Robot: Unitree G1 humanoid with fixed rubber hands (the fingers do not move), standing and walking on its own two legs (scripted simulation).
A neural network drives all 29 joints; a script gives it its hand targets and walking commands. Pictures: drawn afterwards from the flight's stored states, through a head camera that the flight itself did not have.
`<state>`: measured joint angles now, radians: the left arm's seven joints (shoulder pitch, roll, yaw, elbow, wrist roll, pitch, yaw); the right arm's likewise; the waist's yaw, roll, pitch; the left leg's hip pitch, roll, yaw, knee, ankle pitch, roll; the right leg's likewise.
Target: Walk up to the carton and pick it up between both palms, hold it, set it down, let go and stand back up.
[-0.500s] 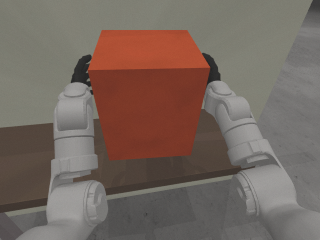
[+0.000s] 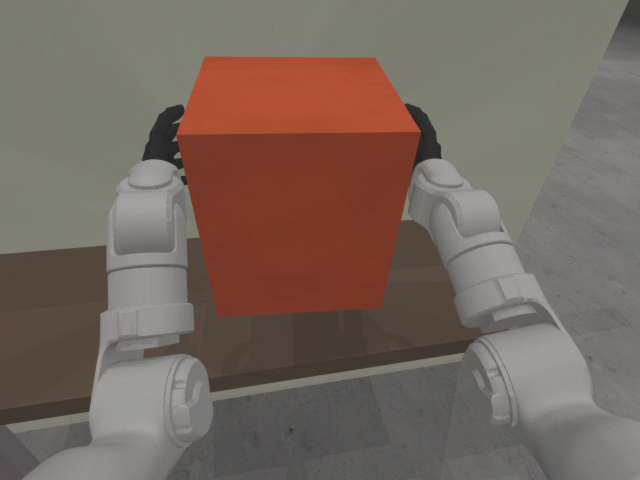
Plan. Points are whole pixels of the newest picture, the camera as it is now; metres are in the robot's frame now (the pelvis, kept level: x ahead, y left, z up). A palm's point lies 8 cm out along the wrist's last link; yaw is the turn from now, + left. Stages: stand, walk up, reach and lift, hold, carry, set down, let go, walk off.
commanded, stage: hold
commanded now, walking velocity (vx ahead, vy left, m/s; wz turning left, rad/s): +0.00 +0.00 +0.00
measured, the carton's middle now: (296, 187) +0.40 +0.01 +0.22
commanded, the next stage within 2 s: none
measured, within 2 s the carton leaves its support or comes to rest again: neither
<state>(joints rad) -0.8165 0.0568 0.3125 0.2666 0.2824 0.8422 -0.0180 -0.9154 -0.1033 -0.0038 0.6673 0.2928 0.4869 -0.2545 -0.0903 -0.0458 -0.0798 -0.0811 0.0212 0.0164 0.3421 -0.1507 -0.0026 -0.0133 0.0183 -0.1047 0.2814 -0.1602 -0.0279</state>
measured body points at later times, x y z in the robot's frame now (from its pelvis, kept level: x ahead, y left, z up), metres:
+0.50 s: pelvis +0.00 +0.00 +0.00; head -0.08 +0.03 +0.44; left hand +0.38 +0.16 +0.26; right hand +0.38 -0.14 +0.26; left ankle +0.03 +0.12 -0.75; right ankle +0.01 -0.09 -0.75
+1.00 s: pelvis +0.00 +0.00 +0.00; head -0.07 +0.03 +0.44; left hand +0.38 +0.16 +0.25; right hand +0.38 -0.14 +0.25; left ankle +0.03 +0.12 -0.75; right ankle +0.01 -0.09 -0.75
